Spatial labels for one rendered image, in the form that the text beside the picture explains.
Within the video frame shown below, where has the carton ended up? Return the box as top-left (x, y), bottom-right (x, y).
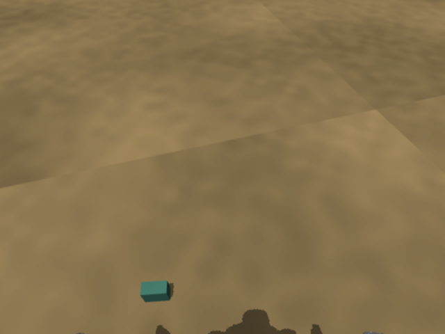
top-left (140, 280), bottom-right (170, 302)

